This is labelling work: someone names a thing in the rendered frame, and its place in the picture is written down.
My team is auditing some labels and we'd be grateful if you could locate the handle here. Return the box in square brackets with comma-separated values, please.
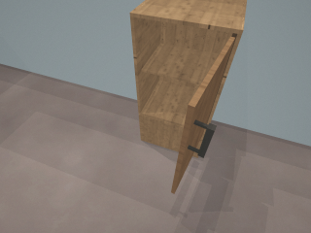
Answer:
[188, 120, 217, 158]

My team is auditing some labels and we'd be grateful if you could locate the cupboard door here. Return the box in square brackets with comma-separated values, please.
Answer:
[171, 36, 235, 194]

